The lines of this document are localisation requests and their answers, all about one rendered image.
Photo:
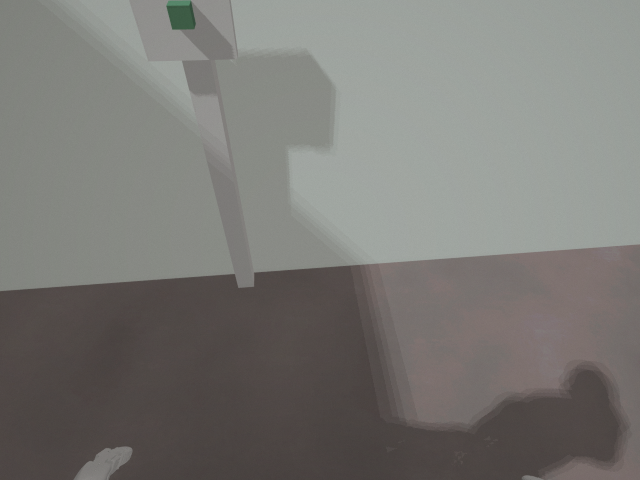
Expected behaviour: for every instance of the left robot hand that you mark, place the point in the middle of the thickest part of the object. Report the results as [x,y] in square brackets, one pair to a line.
[105,464]

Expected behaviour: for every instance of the panel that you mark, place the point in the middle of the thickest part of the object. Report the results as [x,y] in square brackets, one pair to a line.
[212,39]

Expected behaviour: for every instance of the button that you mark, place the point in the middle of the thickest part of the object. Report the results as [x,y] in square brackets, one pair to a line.
[181,14]

